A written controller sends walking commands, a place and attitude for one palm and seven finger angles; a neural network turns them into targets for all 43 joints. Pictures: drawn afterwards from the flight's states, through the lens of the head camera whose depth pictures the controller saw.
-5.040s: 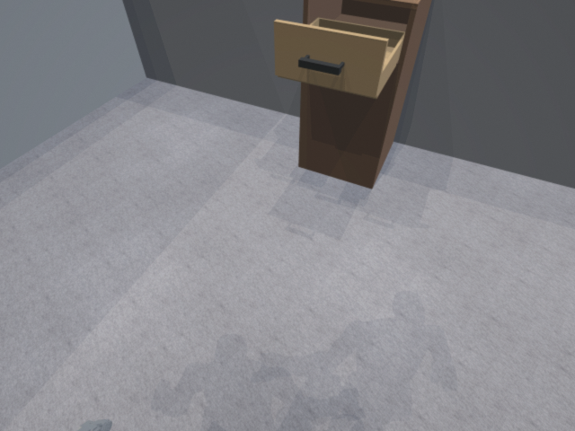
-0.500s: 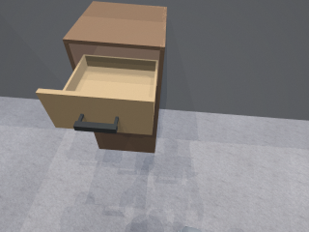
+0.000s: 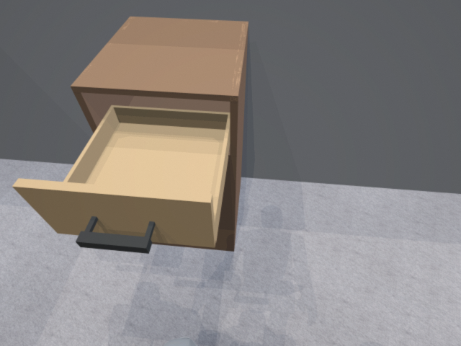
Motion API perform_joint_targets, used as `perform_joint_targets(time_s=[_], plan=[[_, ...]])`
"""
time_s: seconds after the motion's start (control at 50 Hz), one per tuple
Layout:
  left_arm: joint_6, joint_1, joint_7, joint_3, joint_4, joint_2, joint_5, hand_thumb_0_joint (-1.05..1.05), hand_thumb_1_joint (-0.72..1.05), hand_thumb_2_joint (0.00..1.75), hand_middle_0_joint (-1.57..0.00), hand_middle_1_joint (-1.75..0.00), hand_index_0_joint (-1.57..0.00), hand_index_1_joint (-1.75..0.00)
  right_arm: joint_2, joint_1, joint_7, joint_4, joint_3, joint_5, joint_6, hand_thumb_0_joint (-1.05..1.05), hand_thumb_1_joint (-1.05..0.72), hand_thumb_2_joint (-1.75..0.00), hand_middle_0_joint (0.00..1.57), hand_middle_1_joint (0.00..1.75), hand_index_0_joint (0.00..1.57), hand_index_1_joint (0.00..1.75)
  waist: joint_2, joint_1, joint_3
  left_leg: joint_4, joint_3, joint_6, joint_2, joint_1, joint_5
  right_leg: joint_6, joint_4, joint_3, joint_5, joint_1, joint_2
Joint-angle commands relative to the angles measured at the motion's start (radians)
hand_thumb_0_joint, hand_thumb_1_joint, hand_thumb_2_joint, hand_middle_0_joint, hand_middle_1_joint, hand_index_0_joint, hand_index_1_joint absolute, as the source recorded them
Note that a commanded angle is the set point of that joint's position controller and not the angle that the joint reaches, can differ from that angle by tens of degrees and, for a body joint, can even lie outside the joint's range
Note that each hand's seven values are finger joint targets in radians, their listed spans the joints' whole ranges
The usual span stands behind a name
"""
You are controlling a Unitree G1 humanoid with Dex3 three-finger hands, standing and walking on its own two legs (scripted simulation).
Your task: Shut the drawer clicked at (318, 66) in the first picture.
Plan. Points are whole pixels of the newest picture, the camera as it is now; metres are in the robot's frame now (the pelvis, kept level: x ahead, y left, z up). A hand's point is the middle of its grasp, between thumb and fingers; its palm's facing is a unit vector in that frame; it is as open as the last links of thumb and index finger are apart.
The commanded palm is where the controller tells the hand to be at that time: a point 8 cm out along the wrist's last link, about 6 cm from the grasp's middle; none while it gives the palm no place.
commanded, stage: come to a stop and stand still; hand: left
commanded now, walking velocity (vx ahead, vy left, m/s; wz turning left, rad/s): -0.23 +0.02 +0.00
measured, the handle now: (118, 232) +0.32 +0.25 -0.03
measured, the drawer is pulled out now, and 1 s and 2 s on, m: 0.30 0.30 0.30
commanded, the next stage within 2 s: look again from close up in 1.14 s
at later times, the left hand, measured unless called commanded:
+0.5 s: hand out of the picture -0.01 +0.19 -0.18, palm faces +0.03 -0.97 -0.25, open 7.4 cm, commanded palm none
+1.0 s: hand out of the picture -0.05 +0.17 -0.18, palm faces +0.05 -0.98 -0.17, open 7.4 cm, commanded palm none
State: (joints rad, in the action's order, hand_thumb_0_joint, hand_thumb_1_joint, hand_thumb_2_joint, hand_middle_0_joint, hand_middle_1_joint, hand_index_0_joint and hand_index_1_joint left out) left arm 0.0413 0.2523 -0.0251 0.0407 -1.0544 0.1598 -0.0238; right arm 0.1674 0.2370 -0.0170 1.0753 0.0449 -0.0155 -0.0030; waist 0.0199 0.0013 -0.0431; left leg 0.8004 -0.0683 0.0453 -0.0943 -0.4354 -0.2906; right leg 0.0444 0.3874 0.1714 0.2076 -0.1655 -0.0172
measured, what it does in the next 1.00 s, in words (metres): steps on the spot: left foot, then right foot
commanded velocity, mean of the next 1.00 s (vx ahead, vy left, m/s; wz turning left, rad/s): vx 0.01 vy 0.00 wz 0.00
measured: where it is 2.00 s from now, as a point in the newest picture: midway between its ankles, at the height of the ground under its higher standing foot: outside the picture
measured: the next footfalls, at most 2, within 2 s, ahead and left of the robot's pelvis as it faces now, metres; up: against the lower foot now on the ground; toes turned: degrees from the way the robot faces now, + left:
left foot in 0.10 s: +0.11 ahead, +0.13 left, +0.00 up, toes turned +5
right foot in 0.48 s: -0.02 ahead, -0.13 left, +0.00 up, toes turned -5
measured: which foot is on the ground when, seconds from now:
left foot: up 0.00-0.08, down 0.10-0.48, up 0.50-0.76, down 0.78-1.00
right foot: down 0.00-0.12, up 0.14-0.46, down 0.48-1.00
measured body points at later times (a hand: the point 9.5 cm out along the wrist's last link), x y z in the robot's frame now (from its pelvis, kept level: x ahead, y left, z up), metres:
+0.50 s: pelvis -0.03 +0.00 -0.01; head -0.03 -0.01 +0.44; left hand -0.01 +0.24 -0.16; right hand +0.04 -0.23 -0.17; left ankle +0.07 +0.13 -0.74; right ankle -0.06 -0.12 -0.75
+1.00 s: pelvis -0.04 +0.01 +0.00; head -0.04 +0.02 +0.45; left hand -0.05 +0.23 -0.17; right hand -0.05 -0.20 -0.16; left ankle -0.06 +0.12 -0.74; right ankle -0.06 -0.12 -0.74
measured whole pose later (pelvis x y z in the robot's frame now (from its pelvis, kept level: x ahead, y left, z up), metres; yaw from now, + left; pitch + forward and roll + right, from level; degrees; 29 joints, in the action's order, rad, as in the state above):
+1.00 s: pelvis -0.04 +0.01 +0.00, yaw -1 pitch -2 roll +0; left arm -0.01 0.27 -0.03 0.02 -1.16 0.15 -0.01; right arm 0.11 0.29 -0.04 1.15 0.00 -0.01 0.01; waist -0.03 -0.01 -0.03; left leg 0.42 -0.06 0.00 -0.02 -0.13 -0.26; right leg -0.02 0.43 0.06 0.26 -0.15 -0.05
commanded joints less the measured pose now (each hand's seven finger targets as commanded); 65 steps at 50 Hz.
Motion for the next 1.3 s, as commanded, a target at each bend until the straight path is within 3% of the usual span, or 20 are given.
perform_joint_targets(time_s=[0.0, 0.04, 0.08, 0.12, 0.2, 0.26, 0.36, 0.42, 0.46, 0.48, 0.58, 0.66, 0.7, 0.76, 0.84, 0.94, 1.2, 1.22, 1.24, 1.28], plan=[[-0.011, 0.053, -0.013, 0.023, 0.020, 0.145, 0.005, 0.00, 0.90, 0.90, -0.20, -0.30, -0.20, -0.30, 0.026, 0.043, 0.000, -0.032, -0.004, 0.009, -0.002, 0.00, -0.90, -0.90, 0.20, 0.30, 0.20, 0.30, -0.155, -0.013, 0.052, -0.195, -0.009, 0.005, 0.030, 0.124, 0.034, 0.099, -0.022, -0.143, -0.600, 0.033, -0.251], [-0.025, 0.043, -0.016, 0.024, 0.014, 0.147, 0.005, 0.00, 0.90, 0.90, -0.20, -0.30, -0.20, -0.30, 0.049, 0.064, -0.003, -0.028, 0.006, 0.009, -0.003, 0.00, -0.90, -0.90, 0.20, 0.30, 0.20, 0.30, -0.133, 0.011, 0.041, -0.349, -0.010, -0.003, 0.022, 0.248, 0.238, 0.057, 0.054, -0.134, -0.483, -0.033, -0.219], [-0.043, 0.106, -0.024, 0.012, 0.025, 0.086, 0.009, 0.00, 0.90, 0.90, -0.20, -0.30, -0.20, -0.30, 0.138, 0.076, -0.010, -0.045, 0.019, 0.001, 0.005, 0.00, -0.90, -0.90, 0.20, 0.30, 0.20, 0.30, 0.089, -0.003, 0.080, -0.369, 0.127, -0.097, -0.170, 0.371, 0.765, -0.032, 0.158, -0.074, -0.097, -0.123, -0.100], [-0.061, 0.112, -0.027, 0.004, 0.024, 0.074, 0.011, 0.00, 0.90, 0.90, -0.20, -0.30, -0.20, -0.30, 0.164, 0.054, -0.025, -0.050, 0.022, 0.003, 0.003, 0.00, -0.90, -0.90, 0.20, 0.30, 0.20, 0.30, 0.269, 0.005, 0.076, -0.476, 0.228, -0.207, -0.262, 0.300, 0.847, -0.064, 0.412, -0.084, 0.367, -0.145, -0.021], [-0.074, 0.108, -0.019, 0.021, 0.017, 0.079, 0.006, 0.00, 0.90, 0.90, -0.20, -0.30, -0.20, -0.30, 0.147, -0.043, -0.037, -0.092, 0.022, -0.002, -0.001, 0.00, -0.90, -0.90, 0.20, 0.30, 0.20, 0.30, 0.097, -0.006, 0.083, -0.459, 0.176, -0.243, -0.242, 0.275, 0.662, -0.065, 0.671, -0.192, 0.306, -0.235, -0.023], [-0.084, 0.105, -0.012, 0.026, 0.037, 0.077, 0.004, 0.00, 0.90, 0.90, -0.20, -0.30, -0.20, -0.30, 0.151, -0.049, -0.036, -0.100, 0.031, -0.001, 0.000, 0.00, -0.90, -0.90, 0.20, 0.30, 0.20, 0.30, 0.104, 0.001, 0.108, -0.489, 0.169, -0.233, -0.236, 0.276, 0.489, -0.075, 0.651, -0.190, 0.281, -0.245, -0.026], [-0.075, 0.099, -0.003, 0.012, 0.044, 0.039, 0.003, 0.00, 0.90, 0.90, -0.20, -0.30, -0.20, -0.30, 0.157, -0.033, -0.018, -0.082, 0.043, -0.011, -0.007, 0.00, -0.90, -0.90, 0.20, 0.30, 0.20, 0.30, 0.142, 0.020, 0.092, -0.557, 0.206, -0.203, -0.212, 0.220, 0.074, -0.058, 0.352, -0.131, 0.289, -0.131, -0.026], [-0.057, 0.225, -0.004, 0.009, -0.015, 0.039, 0.001, 0.00, 0.90, 0.90, -0.20, -0.30, -0.20, -0.30, 0.133, -0.053, -0.005, -0.070, 0.041, -0.006, -0.016, 0.00, -0.90, -0.90, 0.20, 0.30, 0.20, 0.30, 0.091, -0.035, 0.050, -0.544, 0.127, -0.105, -0.098, 0.057, -0.206, -0.045, 0.033, -0.081, 0.110, 0.079, -0.007], [-0.044, 0.183, -0.007, 0.015, 0.001, 0.146, -0.007, 0.00, 0.90, 0.90, -0.20, -0.30, -0.20, -0.30, 0.033, -0.051, 0.009, -0.085, 0.018, 0.009, -0.025, 0.00, -0.90, -0.90, 0.20, 0.30, 0.20, 0.30, -0.182, -0.015, -0.038, -0.310, 0.014, -0.014, 0.045, 0.041, -0.148, 0.038, -0.256, -0.401, 0.463, -0.098, -0.241], [-0.042, 0.092, -0.008, 0.025, 0.036, 0.200, -0.001, 0.00, 0.90, 0.90, -0.20, -0.30, -0.20, -0.30, 0.047, -0.053, 0.015, -0.090, 0.021, -0.002, -0.032, 0.00, -0.90, -0.90, 0.20, 0.30, 0.20, 0.30, -0.249, -0.007, -0.073, -0.185, 0.007, -0.009, 0.046, 0.092, -0.094, 0.078, -0.355, -0.493, 0.626, -0.267, -0.327], [-0.020, 0.025, -0.002, 0.020, 0.051, 0.141, 0.000, 0.00, 0.90, 0.90, -0.20, -0.30, -0.20, -0.30, 0.056, 0.040, 0.021, -0.041, 0.017, -0.007, -0.012, 0.00, -0.90, -0.90, 0.20, 0.30, 0.20, 0.30, -0.146, 0.006, -0.108, -0.044, 0.029, -0.024, 0.045, 0.039, -0.010, 0.065, -0.226, -0.310, 0.194, -0.134, -0.229], [-0.016, 0.125, -0.003, 0.029, 0.010, 0.152, 0.000, 0.00, 0.90, 0.90, -0.20, -0.30, -0.20, -0.30, 0.060, 0.015, 0.010, -0.056, 0.005, -0.005, 0.005, 0.00, -0.90, -0.90, 0.20, 0.30, 0.20, 0.30, -0.153, -0.050, -0.043, -0.185, 0.019, -0.020, 0.045, 0.038, -0.079, 0.105, -0.144, -0.329, -0.035, 0.050, -0.269], [-0.018, 0.115, -0.005, 0.029, -0.005, 0.149, 0.005, 0.00, 0.90, 0.90, -0.20, -0.30, -0.20, -0.30, 0.050, 0.060, 0.001, -0.035, -0.003, -0.003, 0.011, 0.00, -0.90, -0.90, 0.20, 0.30, 0.20, 0.30, -0.156, -0.035, 0.006, -0.319, 0.016, -0.021, 0.052, 0.137, -0.022, 0.095, -0.087, -0.305, -0.125, 0.060, -0.249], [-0.021, 0.111, -0.004, 0.010, -0.024, 0.080, 0.015, 0.00, 0.90, 0.90, -0.20, -0.30, -0.20, -0.30, 0.094, 0.141, -0.015, 0.019, -0.008, -0.004, 0.032, 0.00, -0.90, -0.90, 0.20, 0.30, 0.20, 0.30, -0.012, -0.019, 0.071, -0.410, 0.089, -0.060, -0.037, 0.368, 0.351, 0.006, 0.039, -0.186, -0.143, -0.048, -0.118], [-0.038, 0.067, -0.007, -0.003, -0.047, 0.060, 0.014, 0.00, 0.90, 0.90, -0.20, -0.30, -0.20, -0.30, 0.105, 0.128, -0.029, 0.049, -0.013, 0.005, 0.029, 0.00, -0.90, -0.90, 0.20, 0.30, 0.20, 0.30, 0.138, -0.018, 0.029, -0.465, 0.125, -0.099, -0.085, 0.296, 0.455, -0.040, 0.060, -0.112, -0.015, -0.007, -0.065], [-0.036, 0.092, -0.009, -0.015, -0.084, 0.064, 0.014, 0.00, 0.90, 0.90, -0.20, -0.30, -0.20, -0.30, 0.067, 0.115, -0.032, 0.057, -0.020, 0.009, 0.025, 0.00, -0.90, -0.90, 0.20, 0.30, 0.20, 0.30, 0.006, -0.014, -0.026, -0.463, 0.086, -0.068, -0.035, 0.280, 0.315, -0.034, -0.018, -0.158, -0.116, 0.000, -0.093], [-0.032, 0.111, -0.015, -0.019, -0.080, 0.053, 0.012, 0.00, 0.90, 0.90, -0.20, -0.30, -0.20, -0.30, 0.044, 0.132, -0.025, 0.071, -0.025, 0.007, 0.026, 0.00, -0.90, -0.90, 0.20, 0.30, 0.20, 0.30, -0.021, -0.009, -0.045, -0.507, 0.081, -0.064, -0.020, 0.262, 0.192, -0.038, -0.045, -0.167, -0.070, -0.017, -0.098], [0.000, 0.163, -0.051, -0.036, -0.098, 0.085, -0.002, 0.00, 0.90, 0.90, -0.20, -0.30, -0.20, -0.30, 0.088, 0.023, -0.005, -0.014, -0.032, 0.013, 0.043, 0.00, -0.90, -0.90, 0.20, 0.30, 0.20, 0.30, -0.030, -0.042, -0.090, -0.278, 0.051, -0.037, -0.023, 0.160, 0.265, -0.029, -0.033, -0.223, -0.350, -0.052, -0.145], [0.009, 0.132, -0.043, -0.029, -0.074, 0.121, -0.001, 0.00, 0.90, 0.90, -0.20, -0.30, -0.20, -0.30, 0.059, 0.059, -0.004, -0.042, -0.037, 0.008, 0.039, 0.00, -0.90, -0.90, 0.20, 0.30, 0.20, 0.30, -0.007, 0.015, -0.069, -0.333, 0.050, -0.024, 0.009, 0.198, 0.228, -0.010, 0.022, -0.207, -0.520, -0.040, -0.169], [0.008, 0.126, -0.034, -0.033, -0.041, 0.093, 0.009, 0.00, 0.90, 0.90, -0.20, -0.30, -0.20, -0.30, 0.054, 0.150, -0.008, -0.024, -0.031, 0.005, 0.047, 0.00, -0.90, -0.90, 0.20, 0.30, 0.20, 0.30, -0.010, 0.016, 0.147, -0.328, 0.065, -0.053, 0.002, 0.241, 0.222, -0.002, 0.089, -0.185, -0.354, 0.076, -0.136]])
